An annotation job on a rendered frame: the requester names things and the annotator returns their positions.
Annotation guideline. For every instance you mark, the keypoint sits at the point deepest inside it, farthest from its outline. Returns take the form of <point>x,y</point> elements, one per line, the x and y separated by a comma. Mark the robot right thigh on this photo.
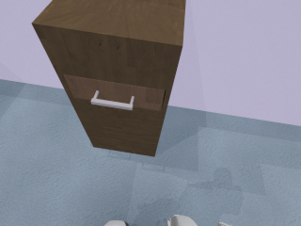
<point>180,220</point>

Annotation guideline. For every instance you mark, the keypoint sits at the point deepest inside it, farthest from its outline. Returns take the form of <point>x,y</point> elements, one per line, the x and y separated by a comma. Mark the drawer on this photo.
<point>85,88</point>

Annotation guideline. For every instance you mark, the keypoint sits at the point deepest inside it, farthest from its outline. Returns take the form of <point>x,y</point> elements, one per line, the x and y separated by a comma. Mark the cabinet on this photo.
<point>132,42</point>

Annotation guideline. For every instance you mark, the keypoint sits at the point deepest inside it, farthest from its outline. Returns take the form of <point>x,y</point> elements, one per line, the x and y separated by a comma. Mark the handle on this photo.
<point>95,101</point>

